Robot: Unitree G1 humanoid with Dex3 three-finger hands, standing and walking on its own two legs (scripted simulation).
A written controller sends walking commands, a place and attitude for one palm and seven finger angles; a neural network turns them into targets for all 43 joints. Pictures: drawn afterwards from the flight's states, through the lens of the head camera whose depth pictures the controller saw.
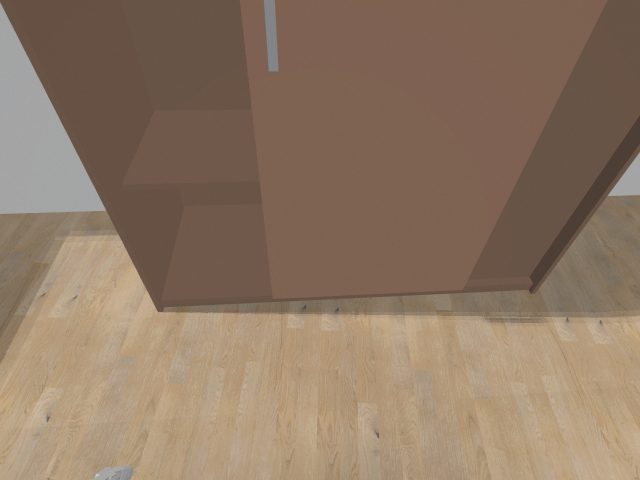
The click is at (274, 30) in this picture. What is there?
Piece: wardrobe's sliding door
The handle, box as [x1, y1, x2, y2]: [264, 0, 277, 70]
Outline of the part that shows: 264,0 268,66 269,70 277,70 274,0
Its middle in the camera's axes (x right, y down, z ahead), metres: -0.09 -0.44 +0.69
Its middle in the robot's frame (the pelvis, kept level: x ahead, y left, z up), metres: +0.83 +0.15 +0.27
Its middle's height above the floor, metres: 1.04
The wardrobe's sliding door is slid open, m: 0.41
